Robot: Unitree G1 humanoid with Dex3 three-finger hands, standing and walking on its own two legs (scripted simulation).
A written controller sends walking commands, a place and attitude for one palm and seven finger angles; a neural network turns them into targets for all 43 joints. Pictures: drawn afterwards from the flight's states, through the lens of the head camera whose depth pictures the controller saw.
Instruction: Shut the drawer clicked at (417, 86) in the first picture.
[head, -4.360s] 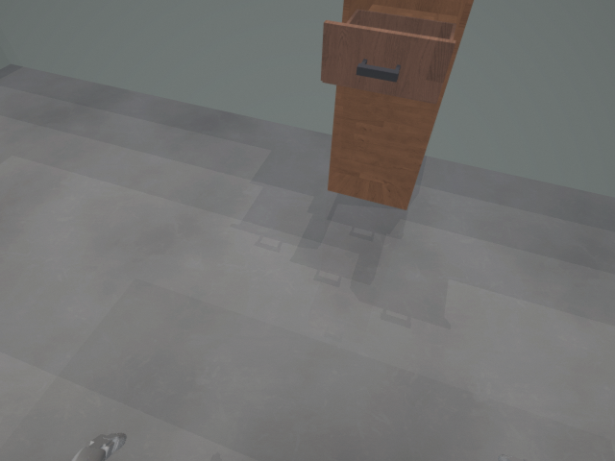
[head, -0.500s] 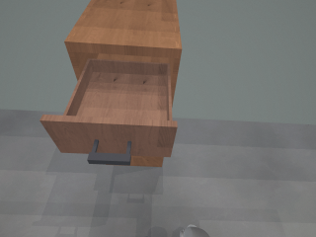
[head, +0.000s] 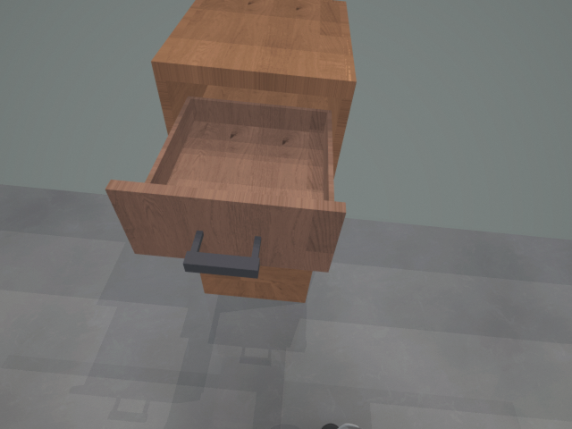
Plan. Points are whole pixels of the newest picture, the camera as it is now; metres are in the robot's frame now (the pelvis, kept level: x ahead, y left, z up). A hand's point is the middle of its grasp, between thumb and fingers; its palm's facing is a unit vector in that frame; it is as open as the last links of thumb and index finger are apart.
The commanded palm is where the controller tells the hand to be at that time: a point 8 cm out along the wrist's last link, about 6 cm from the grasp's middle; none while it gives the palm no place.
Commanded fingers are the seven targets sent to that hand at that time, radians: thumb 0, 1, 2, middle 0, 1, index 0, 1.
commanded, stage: come to a stop and stand still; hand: left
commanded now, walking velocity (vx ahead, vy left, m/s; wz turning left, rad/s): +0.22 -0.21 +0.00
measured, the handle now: (225, 252) +0.35 +0.12 +0.03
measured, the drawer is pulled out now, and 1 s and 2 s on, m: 0.30 0.30 0.30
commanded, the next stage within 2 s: look again from close up in 1.06 s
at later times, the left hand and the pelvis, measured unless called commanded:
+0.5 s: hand out of the picture -0.01 +0.17 -0.16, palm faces -0.03 -0.99 -0.16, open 7.4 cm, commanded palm none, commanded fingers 0.00 0.90 0.90 -0.20 -0.30 -0.20 -0.30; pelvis -0.02 -0.01 +0.03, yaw -2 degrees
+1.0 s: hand out of the picture -0.04 +0.08 -0.15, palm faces +0.05 -0.98 -0.18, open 7.3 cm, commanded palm none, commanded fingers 0.00 0.90 0.90 -0.20 -0.30 -0.20 -0.30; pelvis -0.02 -0.08 +0.02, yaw -1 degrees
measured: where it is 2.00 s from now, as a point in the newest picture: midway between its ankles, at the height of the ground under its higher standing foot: outside the picture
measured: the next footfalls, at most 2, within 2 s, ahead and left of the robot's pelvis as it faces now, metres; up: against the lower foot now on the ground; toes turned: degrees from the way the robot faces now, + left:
right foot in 0.56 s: +0.00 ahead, -0.14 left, +0.00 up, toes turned -5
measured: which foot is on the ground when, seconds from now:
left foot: down 0.00-1.00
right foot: up 0.00-0.54, down 0.56-1.00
